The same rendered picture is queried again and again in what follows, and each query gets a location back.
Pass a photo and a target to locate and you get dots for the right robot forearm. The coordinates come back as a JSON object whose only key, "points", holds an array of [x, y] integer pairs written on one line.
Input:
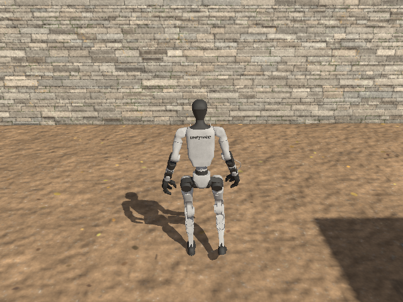
{"points": [[231, 165]]}

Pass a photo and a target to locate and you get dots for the robot left upper arm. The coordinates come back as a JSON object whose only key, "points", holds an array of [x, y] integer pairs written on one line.
{"points": [[180, 133]]}

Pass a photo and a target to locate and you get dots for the robot right hand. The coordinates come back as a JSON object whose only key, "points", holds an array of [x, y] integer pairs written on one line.
{"points": [[233, 178]]}

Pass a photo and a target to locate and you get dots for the left robot forearm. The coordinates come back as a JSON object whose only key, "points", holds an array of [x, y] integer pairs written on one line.
{"points": [[169, 169]]}

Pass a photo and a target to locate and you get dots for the robot right upper arm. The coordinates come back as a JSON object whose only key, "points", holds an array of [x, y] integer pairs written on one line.
{"points": [[224, 145]]}

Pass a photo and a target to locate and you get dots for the robot left hand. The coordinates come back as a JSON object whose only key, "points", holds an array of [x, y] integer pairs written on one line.
{"points": [[165, 185]]}

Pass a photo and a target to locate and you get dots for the robot torso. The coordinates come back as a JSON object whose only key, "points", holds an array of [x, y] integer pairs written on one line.
{"points": [[201, 146]]}

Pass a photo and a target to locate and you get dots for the left robot foot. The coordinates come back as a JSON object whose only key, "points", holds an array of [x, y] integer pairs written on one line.
{"points": [[191, 250]]}

